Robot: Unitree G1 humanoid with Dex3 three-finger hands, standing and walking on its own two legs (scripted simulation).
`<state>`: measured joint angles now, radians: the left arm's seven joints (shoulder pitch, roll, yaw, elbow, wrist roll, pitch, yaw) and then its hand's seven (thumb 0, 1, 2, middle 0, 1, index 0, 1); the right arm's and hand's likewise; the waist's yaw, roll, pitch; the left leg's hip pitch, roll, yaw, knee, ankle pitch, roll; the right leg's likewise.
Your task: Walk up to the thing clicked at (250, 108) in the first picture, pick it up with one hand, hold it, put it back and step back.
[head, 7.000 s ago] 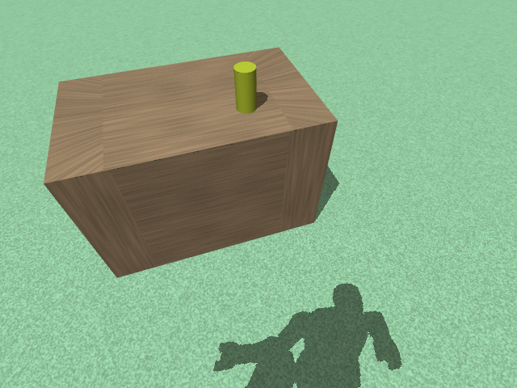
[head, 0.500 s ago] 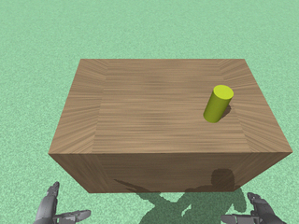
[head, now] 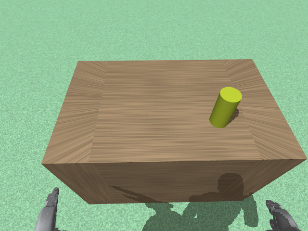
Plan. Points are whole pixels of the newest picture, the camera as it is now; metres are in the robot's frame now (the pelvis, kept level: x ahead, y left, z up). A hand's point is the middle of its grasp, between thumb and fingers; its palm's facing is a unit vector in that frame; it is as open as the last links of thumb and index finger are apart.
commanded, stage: go down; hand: right
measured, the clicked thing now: (224, 108) +0.53 -0.24 -0.06
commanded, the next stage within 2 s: none
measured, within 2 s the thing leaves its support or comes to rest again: neither
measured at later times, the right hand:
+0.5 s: hand (265, 228) +0.15 -0.27 -0.09, palm faces +0.08 +0.95 -0.31, open 17.7 cm
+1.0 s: hand (287, 166) +0.29 -0.35 -0.01, palm faces +0.23 +0.95 -0.20, open 17.5 cm
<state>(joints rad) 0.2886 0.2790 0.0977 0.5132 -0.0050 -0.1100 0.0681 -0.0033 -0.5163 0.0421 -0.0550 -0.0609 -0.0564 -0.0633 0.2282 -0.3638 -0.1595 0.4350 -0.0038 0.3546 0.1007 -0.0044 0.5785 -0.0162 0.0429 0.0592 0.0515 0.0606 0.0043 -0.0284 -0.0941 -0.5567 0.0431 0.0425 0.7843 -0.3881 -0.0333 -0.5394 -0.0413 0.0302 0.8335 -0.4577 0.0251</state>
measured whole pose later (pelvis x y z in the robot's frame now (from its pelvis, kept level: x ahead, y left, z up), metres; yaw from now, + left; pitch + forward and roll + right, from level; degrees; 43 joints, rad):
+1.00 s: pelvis -0.03 +0.00 -0.02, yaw +0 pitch +11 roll +2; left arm 0.38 0.28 0.01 0.30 -0.01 -0.18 0.12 -0.01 -0.54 0.05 -0.06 -0.06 -0.06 -0.06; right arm -0.23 -0.63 -0.47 0.71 0.09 0.17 0.31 -0.01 0.55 -0.03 0.05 0.06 0.05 0.06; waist 0.06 0.01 -0.10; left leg -0.71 0.04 0.05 0.92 -0.41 -0.03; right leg -0.70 -0.04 0.05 0.98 -0.48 0.03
